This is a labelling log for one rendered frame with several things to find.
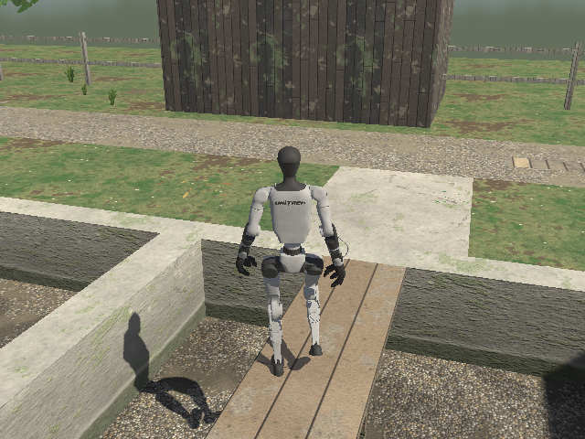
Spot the left robot upper arm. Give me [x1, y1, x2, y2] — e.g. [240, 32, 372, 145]
[246, 187, 271, 237]

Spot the right robot forearm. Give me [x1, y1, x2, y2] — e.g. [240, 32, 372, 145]
[324, 223, 344, 266]

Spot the robot right foot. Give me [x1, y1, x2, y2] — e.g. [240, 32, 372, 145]
[309, 343, 323, 356]

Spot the left robot hand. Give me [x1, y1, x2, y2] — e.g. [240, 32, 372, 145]
[236, 256, 257, 276]

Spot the right robot hand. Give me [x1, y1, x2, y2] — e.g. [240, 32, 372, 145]
[324, 263, 346, 287]

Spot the right robot upper arm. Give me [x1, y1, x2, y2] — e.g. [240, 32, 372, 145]
[309, 185, 334, 237]

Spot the left robot forearm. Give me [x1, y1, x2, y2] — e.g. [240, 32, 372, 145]
[238, 223, 255, 259]

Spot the right robot shin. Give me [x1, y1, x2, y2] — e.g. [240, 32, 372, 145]
[306, 285, 320, 345]

